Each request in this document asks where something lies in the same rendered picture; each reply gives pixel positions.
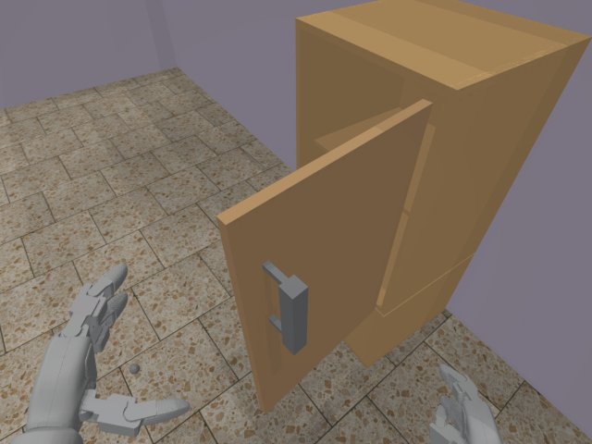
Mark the cupboard door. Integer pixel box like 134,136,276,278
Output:
216,99,433,414

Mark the right robot hand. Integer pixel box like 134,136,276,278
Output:
430,364,503,444

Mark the handle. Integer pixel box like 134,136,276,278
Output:
263,261,308,355

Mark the left robot hand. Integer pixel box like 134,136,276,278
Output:
26,263,191,438

